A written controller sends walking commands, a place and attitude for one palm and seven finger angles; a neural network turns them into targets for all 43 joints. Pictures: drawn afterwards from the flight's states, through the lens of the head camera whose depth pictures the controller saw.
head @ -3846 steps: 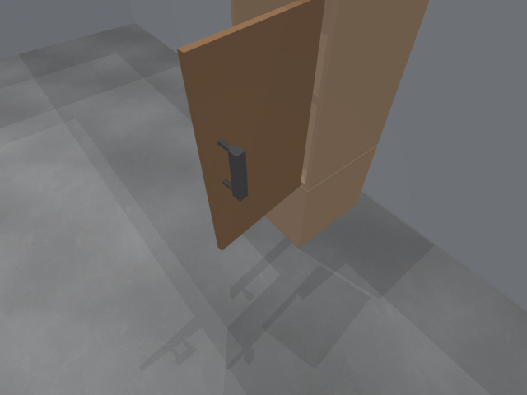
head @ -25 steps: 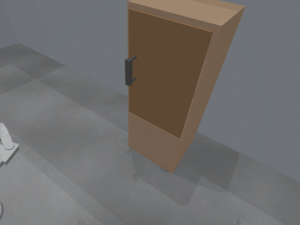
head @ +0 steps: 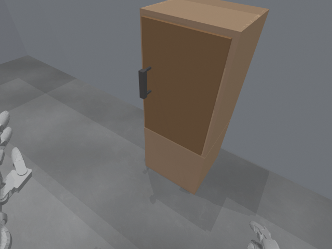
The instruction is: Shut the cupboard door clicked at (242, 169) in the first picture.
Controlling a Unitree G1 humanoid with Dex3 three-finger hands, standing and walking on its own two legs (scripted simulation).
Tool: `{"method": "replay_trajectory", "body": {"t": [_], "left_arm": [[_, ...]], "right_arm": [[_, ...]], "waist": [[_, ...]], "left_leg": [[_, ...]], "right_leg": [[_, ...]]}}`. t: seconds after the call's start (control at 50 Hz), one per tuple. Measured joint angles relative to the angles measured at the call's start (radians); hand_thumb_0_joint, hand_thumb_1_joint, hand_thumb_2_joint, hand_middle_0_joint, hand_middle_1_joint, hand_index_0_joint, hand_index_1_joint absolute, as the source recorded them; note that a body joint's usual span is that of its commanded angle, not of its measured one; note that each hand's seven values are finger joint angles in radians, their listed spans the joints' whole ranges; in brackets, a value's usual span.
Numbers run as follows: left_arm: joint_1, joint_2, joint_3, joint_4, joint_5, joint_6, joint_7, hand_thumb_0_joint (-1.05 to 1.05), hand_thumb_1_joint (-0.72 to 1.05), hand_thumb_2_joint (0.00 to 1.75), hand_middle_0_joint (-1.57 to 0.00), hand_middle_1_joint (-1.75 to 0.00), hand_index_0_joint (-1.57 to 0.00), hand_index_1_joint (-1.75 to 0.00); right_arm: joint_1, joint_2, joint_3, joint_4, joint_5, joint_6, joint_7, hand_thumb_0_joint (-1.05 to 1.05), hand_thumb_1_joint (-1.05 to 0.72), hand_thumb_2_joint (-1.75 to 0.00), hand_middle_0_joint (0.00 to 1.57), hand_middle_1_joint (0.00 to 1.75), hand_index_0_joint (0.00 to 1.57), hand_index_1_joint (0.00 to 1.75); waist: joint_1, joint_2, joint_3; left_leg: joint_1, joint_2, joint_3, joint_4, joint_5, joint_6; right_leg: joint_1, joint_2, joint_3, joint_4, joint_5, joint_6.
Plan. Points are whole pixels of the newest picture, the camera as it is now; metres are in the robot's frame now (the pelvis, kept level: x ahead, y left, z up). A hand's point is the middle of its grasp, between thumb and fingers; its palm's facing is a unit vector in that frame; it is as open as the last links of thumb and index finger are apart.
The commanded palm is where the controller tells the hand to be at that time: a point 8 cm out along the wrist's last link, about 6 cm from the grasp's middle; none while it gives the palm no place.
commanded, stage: stop stepping back and stand still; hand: left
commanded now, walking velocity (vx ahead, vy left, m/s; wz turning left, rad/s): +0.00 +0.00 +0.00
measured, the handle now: (146, 82) +0.81 +0.13 -0.01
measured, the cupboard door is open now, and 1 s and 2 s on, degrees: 0 0 0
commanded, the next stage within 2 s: let the arm hang, fingers relaxed in 0.58 s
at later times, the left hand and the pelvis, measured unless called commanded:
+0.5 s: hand (51, 158) +0.24 +0.24 +0.17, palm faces +0.40 -0.81 -0.42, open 7.4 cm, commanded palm +0.17 +0.28 +0.19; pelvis +0.03 -0.02 +0.00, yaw -1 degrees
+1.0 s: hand out of the picture +0.02 +0.16 -0.18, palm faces -0.01 -0.99 -0.14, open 7.2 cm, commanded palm none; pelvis +0.00 +0.00 +0.00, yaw +0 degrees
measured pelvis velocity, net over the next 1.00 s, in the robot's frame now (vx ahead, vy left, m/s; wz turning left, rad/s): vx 0.00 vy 0.00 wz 0.01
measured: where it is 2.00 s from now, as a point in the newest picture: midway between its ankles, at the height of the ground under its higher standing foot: outside the picture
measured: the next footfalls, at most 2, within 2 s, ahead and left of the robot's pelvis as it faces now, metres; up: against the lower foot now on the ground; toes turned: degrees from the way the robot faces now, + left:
none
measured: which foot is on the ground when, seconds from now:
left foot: down 0.00-1.00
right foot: down 0.00-1.00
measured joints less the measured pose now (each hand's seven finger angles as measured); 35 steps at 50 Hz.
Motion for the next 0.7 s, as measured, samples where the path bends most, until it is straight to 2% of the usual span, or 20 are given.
{"method": "replay_trajectory", "body": {"t": [0.08,0.16,0.22,0.3,0.4,0.56,0.68,0.7], "left_arm": [[0.065,0.059,0.031,-0.088,-0.005,-0.033,-0.007,0.01,0.9,0.9,-0.21,-0.3,-0.2,-0.3],[0.14,0.099,0.05,-0.128,-0.017,-0.05,-0.01,0.01,0.89,0.9,-0.21,-0.3,-0.21,-0.3],[0.141,0.098,0.039,-0.099,-0.02,-0.035,-0.011,0.01,0.89,0.9,-0.21,-0.3,-0.21,-0.3],[0.094,0.066,0.012,-0.043,-0.018,0.0,-0.01,0.01,0.89,0.9,-0.21,-0.3,-0.21,-0.3],[0.067,0.043,-0.005,-0.039,-0.015,0.012,-0.011,0.01,0.89,0.9,-0.21,-0.3,-0.21,-0.3],[0.09,0.083,0.021,-0.076,-0.019,-0.011,-0.016,0.01,0.89,0.9,-0.21,-0.3,-0.21,-0.3],[0.106,0.09,0.026,-0.073,-0.023,-0.006,-0.016,0.01,0.89,0.9,-0.21,-0.3,-0.21,-0.3],[0.081,0.091,-0.001,-0.024,-0.015,-0.022,-0.024,0.01,0.89,0.9,-0.21,-0.3,-0.21,-0.3]], "right_arm": [[-0.018,0.031,0.01,-0.055,-0.005,-0.023,0.011,0.01,-0.9,-0.9,0.21,0.3,0.2,0.3],[-0.016,0.031,0.014,-0.061,0.001,-0.013,0.02,0.01,-0.9,-0.9,0.21,0.3,0.2,0.3],[-0.013,0.018,0.011,-0.039,0.006,0.006,0.017,0.01,-0.9,-0.9,0.21,0.3,0.2,0.3],[-0.009,0.0,0.005,-0.017,0.013,0.026,0.011,0.01,-0.9,-0.9,0.21,0.3,0.2,0.3],[-0.011,-0.005,0.001,-0.021,0.016,0.038,0.008,0.01,-0.9,-0.9,0.21,0.3,0.2,0.3],[-0.018,0.001,-0.003,-0.049,0.018,0.046,0.01,0.01,-0.9,-0.9,0.21,0.3,0.2,0.3],[-0.016,0.001,-0.002,-0.053,0.019,0.048,0.01,0.01,-0.9,-0.9,0.21,0.3,0.2,0.3],[-0.02,-0.009,-0.006,-0.035,0.022,0.026,0.026,0.01,-0.9,-0.9,0.2,0.3,0.2,0.3]], "waist": [[-0.022,-0.011,0.018],[-0.011,0.005,0.018],[0.008,0.018,0.016],[0.022,0.029,0.016],[0.016,0.024,0.015],[-0.003,0.01,0.016],[-0.001,0.011,0.016],[0.007,0.019,0.014]], "left_leg": [[-0.005,0.01,-0.004,-0.076,0.047,-0.013],[-0.016,0.028,-0.005,-0.067,0.035,-0.022],[-0.013,0.034,-0.001,-0.044,0.011,-0.025],[-0.001,0.032,-0.001,-0.026,-0.009,-0.026],[0.004,0.034,-0.004,-0.011,-0.024,-0.029],[0.005,0.036,0.003,-0.012,-0.029,-0.029],[0.005,0.035,0.009,-0.026,-0.019,-0.024],[-0.005,0.035,0.008,-0.019,-0.017,-0.022]], "right_leg": [[-0.012,0.011,-0.001,-0.066,0.04,-0.011],[-0.004,0.029,0.004,-0.103,0.054,-0.021],[0.007,0.033,0.01,-0.102,0.044,-0.022],[0.024,0.032,0.009,-0.094,0.029,-0.022],[0.037,0.034,0.008,-0.092,0.019,-0.025],[0.036,0.034,0.015,-0.096,0.019,-0.025],[0.034,0.031,0.019,-0.109,0.031,-0.019],[0.018,0.03,0.012,-0.091,0.031,-0.017]]}}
